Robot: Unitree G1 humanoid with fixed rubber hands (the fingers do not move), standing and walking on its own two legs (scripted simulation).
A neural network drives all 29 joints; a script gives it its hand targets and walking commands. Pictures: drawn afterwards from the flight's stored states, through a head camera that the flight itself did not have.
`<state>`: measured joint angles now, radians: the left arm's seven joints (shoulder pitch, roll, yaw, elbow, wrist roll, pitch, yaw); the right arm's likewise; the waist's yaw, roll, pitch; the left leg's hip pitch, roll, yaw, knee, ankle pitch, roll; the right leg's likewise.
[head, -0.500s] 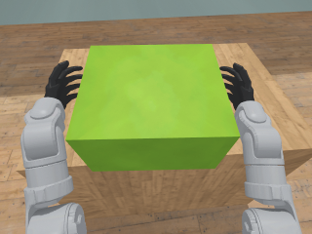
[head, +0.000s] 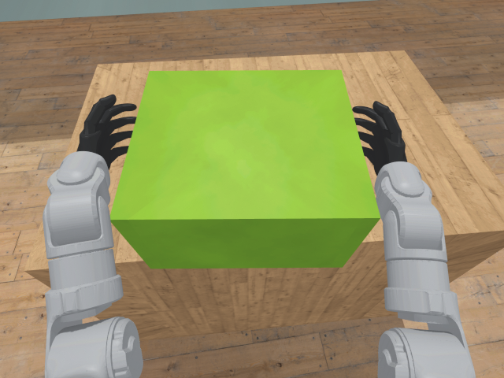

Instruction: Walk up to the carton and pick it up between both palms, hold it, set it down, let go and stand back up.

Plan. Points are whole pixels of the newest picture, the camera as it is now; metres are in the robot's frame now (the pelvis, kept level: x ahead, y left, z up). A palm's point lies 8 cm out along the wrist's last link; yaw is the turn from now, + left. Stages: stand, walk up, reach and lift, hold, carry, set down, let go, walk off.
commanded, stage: set down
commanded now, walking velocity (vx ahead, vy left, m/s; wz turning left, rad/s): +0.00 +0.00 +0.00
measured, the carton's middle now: (246, 169) +0.41 -0.03 +0.09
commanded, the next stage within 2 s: none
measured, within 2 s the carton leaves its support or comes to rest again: rests again in 1.50 s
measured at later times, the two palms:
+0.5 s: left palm (111, 155) +0.42 +0.17 +0.13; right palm (376, 160) +0.38 -0.23 +0.12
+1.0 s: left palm (121, 157) +0.45 +0.17 +0.10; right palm (368, 160) +0.40 -0.23 +0.10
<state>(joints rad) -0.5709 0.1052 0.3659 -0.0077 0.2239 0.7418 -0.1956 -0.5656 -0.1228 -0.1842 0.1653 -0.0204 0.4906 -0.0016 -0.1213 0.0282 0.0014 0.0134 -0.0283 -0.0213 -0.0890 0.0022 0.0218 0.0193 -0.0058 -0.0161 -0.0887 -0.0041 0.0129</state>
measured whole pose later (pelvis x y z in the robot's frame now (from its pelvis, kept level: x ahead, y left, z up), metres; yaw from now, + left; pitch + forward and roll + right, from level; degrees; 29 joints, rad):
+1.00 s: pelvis +0.00 +0.00 +0.00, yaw +0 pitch +15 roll +0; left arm -0.77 0.17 0.36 0.76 0.14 0.24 -0.09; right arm -0.71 -0.05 -0.41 0.60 -0.23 0.18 0.04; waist -0.09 0.05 -0.16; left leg -0.19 -0.03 -0.03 -0.09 0.03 0.02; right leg -0.18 -0.01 -0.03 -0.09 0.02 0.01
